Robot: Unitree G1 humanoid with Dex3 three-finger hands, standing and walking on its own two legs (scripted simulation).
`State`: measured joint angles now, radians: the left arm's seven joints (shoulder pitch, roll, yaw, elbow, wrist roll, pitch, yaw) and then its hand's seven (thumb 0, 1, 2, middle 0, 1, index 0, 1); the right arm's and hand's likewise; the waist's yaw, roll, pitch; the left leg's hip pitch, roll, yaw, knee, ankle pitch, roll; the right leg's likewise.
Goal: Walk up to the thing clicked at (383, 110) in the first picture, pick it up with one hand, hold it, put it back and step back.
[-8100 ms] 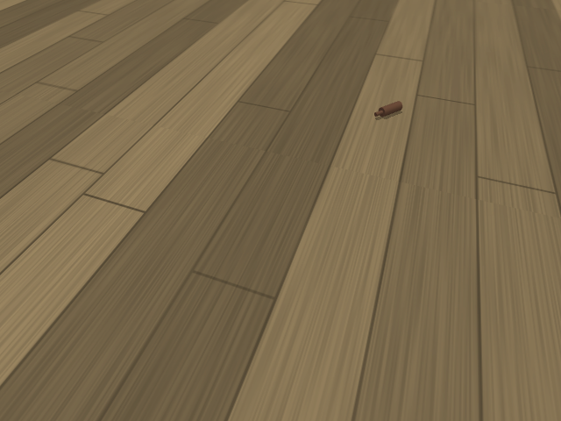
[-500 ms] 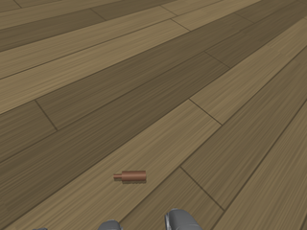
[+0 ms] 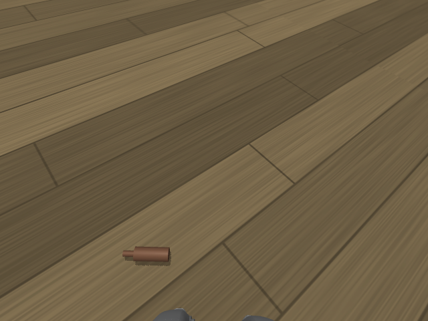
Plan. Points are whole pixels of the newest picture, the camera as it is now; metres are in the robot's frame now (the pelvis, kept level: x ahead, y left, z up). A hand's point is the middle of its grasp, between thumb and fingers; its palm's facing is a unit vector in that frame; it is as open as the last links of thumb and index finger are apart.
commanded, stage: walk up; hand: left
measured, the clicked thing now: (146, 253) +0.45 +0.29 -0.71
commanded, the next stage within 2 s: stand in 1.94 s
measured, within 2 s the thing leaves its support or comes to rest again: neither
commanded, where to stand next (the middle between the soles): +0.09 -0.02 m, yaw +1 degrees
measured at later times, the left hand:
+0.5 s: hand out of the picture +0.05 +0.23 -0.11, palm faces +0.06 -0.89 -0.45, open 7.3 cm
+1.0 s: hand out of the picture +0.05 +0.24 -0.12, palm faces +0.07 -0.94 -0.33, open 7.3 cm
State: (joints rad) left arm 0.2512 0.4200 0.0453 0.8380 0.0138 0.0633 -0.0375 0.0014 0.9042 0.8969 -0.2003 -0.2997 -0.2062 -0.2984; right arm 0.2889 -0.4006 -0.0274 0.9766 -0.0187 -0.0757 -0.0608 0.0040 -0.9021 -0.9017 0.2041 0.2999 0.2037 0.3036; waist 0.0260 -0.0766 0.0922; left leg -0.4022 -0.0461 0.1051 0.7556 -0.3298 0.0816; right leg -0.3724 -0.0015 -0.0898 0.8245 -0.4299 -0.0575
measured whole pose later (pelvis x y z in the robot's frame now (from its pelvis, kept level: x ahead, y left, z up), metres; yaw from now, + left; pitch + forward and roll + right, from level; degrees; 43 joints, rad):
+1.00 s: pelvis +0.00 -0.02 +0.04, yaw +4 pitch -2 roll +0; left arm 0.10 0.37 0.01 1.16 0.00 -0.02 -0.01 0.00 0.91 0.90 -0.20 -0.30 -0.20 -0.30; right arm 0.08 -0.34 -0.02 1.16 0.00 0.00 0.02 0.01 -0.90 -0.90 0.20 0.30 0.20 0.30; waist 0.01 -0.02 0.04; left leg -0.12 0.01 -0.01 0.38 -0.23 0.00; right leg -0.13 -0.07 -0.07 0.34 -0.18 0.05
